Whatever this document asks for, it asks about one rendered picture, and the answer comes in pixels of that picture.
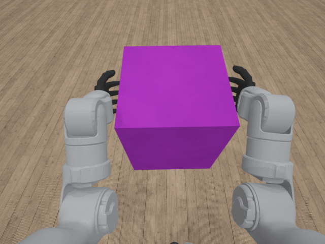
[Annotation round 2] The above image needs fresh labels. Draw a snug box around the left robot upper arm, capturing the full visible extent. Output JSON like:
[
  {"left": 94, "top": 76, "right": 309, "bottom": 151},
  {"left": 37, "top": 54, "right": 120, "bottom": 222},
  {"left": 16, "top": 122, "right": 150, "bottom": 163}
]
[{"left": 17, "top": 187, "right": 118, "bottom": 244}]

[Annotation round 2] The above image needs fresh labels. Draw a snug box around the right robot hand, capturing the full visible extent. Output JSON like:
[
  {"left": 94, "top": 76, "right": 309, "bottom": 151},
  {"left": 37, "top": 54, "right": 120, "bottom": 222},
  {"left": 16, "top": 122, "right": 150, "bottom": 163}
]
[{"left": 228, "top": 66, "right": 255, "bottom": 111}]

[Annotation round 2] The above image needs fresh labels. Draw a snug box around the right robot upper arm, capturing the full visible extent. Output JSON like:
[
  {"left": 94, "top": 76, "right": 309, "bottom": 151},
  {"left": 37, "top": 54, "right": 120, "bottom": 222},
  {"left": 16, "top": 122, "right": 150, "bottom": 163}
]
[{"left": 231, "top": 182, "right": 325, "bottom": 244}]

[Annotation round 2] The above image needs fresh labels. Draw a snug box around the left robot hand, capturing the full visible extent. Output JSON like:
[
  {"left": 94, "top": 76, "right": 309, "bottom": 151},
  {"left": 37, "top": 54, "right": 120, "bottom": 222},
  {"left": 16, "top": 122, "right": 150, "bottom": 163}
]
[{"left": 94, "top": 70, "right": 120, "bottom": 114}]

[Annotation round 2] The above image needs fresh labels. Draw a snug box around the robot right forearm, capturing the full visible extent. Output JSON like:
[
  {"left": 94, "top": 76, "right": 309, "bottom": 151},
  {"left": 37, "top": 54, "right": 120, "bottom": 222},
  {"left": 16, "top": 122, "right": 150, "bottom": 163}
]
[{"left": 237, "top": 86, "right": 296, "bottom": 222}]

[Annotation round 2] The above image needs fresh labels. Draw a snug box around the robot left forearm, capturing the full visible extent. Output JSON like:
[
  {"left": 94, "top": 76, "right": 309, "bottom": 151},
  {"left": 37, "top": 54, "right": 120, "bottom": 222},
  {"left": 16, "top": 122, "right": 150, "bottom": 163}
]
[{"left": 58, "top": 90, "right": 114, "bottom": 223}]

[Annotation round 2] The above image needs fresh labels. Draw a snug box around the carton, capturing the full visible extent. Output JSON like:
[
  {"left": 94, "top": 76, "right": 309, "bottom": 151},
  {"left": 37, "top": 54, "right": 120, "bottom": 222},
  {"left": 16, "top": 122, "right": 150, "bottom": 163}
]
[{"left": 114, "top": 45, "right": 240, "bottom": 170}]

